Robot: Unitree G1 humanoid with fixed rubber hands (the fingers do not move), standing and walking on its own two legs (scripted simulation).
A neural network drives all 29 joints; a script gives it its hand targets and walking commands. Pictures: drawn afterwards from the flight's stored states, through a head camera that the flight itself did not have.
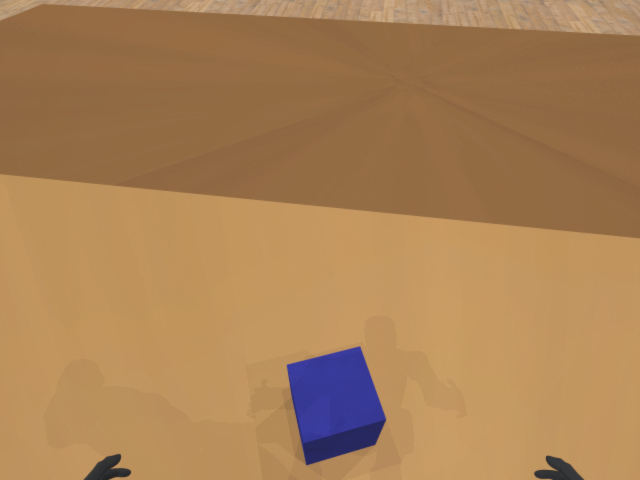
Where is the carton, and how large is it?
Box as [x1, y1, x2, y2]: [287, 346, 385, 464]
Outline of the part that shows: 359,346 287,365 291,394 306,464 372,445 375,443 384,423 385,417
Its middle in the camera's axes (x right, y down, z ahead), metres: +0.04 +0.47 +1.09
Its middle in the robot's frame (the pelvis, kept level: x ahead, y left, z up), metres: +0.41 -0.02 -0.66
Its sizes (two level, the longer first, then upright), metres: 0.210 0.200 0.250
